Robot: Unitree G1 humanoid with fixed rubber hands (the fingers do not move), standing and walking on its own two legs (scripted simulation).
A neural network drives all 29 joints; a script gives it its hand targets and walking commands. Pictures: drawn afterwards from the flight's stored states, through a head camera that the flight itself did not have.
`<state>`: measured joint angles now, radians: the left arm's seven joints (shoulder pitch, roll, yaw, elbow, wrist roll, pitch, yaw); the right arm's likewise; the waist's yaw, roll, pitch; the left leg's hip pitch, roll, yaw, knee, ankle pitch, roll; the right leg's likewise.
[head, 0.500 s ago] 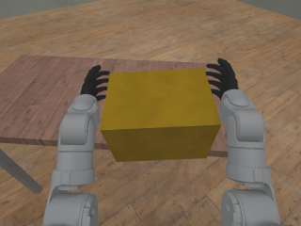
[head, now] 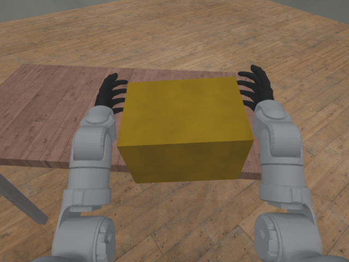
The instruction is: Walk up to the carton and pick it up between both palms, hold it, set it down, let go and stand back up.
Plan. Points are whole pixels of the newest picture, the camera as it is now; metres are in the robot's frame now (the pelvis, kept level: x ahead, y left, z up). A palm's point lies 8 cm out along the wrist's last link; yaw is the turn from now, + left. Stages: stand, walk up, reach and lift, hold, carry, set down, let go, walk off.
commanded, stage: hold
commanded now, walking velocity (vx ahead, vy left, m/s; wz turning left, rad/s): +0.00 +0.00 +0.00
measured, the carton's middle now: (183, 131) +0.35 +0.00 +0.13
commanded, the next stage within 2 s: none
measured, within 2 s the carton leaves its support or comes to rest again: neither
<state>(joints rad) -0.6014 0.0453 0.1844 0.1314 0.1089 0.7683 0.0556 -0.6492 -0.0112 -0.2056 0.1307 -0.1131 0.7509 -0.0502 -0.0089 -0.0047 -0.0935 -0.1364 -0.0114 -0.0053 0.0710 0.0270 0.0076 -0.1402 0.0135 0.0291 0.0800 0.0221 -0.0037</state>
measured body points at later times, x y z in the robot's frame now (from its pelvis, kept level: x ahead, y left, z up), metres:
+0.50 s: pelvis +0.01 +0.00 +0.00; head +0.00 +0.01 +0.45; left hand +0.39 +0.17 +0.18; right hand +0.40 -0.16 +0.19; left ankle +0.04 +0.11 -0.75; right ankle +0.04 -0.11 -0.75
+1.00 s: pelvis +0.01 +0.00 +0.00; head +0.00 +0.01 +0.45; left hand +0.40 +0.17 +0.18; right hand +0.40 -0.16 +0.20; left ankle +0.04 +0.11 -0.75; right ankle +0.04 -0.11 -0.75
